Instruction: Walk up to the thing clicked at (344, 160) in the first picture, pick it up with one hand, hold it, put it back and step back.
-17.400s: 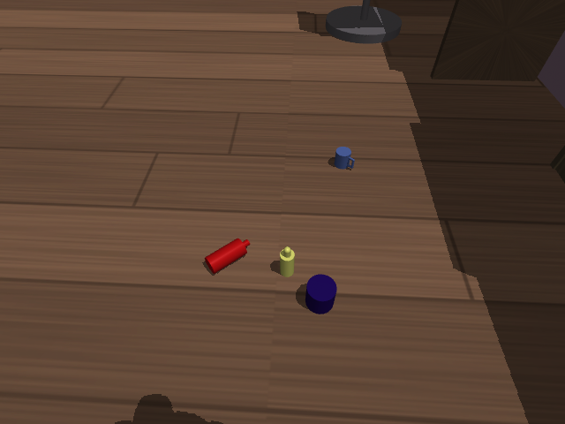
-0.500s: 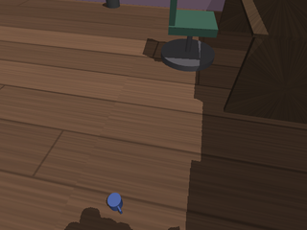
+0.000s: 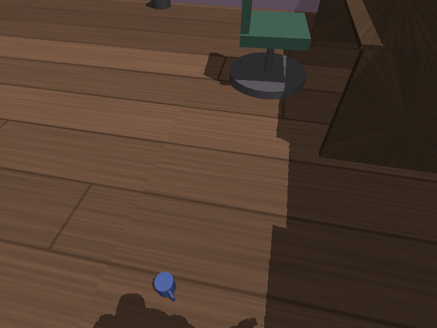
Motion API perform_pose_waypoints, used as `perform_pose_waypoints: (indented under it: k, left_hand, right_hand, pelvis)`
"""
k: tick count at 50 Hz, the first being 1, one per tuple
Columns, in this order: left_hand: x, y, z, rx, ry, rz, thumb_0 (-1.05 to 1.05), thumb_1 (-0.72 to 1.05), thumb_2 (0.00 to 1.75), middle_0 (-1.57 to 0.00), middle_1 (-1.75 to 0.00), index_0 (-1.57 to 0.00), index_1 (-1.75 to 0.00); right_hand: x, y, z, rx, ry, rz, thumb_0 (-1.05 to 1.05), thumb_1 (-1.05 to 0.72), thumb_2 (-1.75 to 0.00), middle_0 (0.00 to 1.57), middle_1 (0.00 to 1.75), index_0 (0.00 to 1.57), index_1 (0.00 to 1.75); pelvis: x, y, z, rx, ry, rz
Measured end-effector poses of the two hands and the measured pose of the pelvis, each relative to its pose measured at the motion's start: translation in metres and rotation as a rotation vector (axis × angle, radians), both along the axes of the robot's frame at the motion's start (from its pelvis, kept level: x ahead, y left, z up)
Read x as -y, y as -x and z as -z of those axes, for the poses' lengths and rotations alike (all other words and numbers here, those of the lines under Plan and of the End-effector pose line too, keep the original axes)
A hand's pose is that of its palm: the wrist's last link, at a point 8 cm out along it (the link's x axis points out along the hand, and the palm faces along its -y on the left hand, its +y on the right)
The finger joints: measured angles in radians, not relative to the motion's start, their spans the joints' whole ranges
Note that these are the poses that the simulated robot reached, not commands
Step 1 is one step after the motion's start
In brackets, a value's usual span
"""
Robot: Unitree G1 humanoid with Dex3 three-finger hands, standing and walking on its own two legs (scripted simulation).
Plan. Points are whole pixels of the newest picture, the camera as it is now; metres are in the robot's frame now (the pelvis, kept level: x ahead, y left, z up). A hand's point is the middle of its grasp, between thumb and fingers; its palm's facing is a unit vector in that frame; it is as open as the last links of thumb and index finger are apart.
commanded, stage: stand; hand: left
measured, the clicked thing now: (167, 288) +0.41 +0.24 -0.74
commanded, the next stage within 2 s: none
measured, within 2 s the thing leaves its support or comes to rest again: neither
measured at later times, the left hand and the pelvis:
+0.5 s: hand out of the picture +0.06 +0.25 -0.16, palm faces -0.02 -0.94 -0.34, open 7.4 cm; pelvis -0.01 +0.00 +0.00, yaw +0 degrees
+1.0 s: hand out of the picture +0.07 +0.25 -0.16, palm faces -0.02 -0.94 -0.34, open 7.4 cm; pelvis +0.00 +0.00 +0.00, yaw +0 degrees
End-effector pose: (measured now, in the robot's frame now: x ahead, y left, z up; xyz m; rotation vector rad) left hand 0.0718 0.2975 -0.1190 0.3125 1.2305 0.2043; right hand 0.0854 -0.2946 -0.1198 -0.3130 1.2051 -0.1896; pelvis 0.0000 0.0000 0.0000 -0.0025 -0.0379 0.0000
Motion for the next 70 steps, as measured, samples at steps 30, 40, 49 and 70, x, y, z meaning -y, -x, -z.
perform_pose_waypoints:
  k: [30, 40, 49, 70]
  left_hand:
    - [0.001, 0.019, 0.002, -0.023, 0.003, 0.0, 0.01, 0.91, 0.9, -0.2, -0.3, -0.2, -0.3]
    - [0.0, 0.016, 0.002, -0.019, 0.002, 0.002, 0.01, 0.91, 0.9, -0.2, -0.3, -0.2, -0.3]
    - [0.0, 0.011, 0.001, -0.013, 0.0, 0.006, 0.01, 0.91, 0.9, -0.2, -0.3, -0.2, -0.3]
    - [-0.002, 0.007, 0.001, -0.016, 0.0, 0.002, 0.01, 0.91, 0.9, -0.2, -0.3, -0.2, -0.3]
  right_hand:
    - [0.003, 0.028, 0.002, -0.045, 0.003, 0.011, 0.0, -0.91, -0.9, 0.2, 0.3, 0.2, 0.3]
    - [0.001, 0.021, 0.002, -0.037, 0.001, 0.004, 0.0, -0.91, -0.9, 0.2, 0.3, 0.2, 0.3]
    - [0.0, 0.014, 0.001, -0.025, 0.002, 0.0, 0.0, -0.91, -0.9, 0.2, 0.3, 0.2, 0.3]
    - [0.0, 0.008, 0.001, -0.024, 0.003, 0.001, 0.0, -0.91, -0.9, 0.2, 0.3, 0.2, 0.3]
  pelvis:
    - [0.001, 0.007, 0.0, 0.002, 0.001, -0.001]
    - [0.001, 0.004, 0.0, 0.0, 0.0, 0.0]
    - [0.0, 0.001, 0.0, -0.003, 0.0, 0.0]
    - [-0.001, -0.004, 0.0, -0.004, -0.001, 0.001]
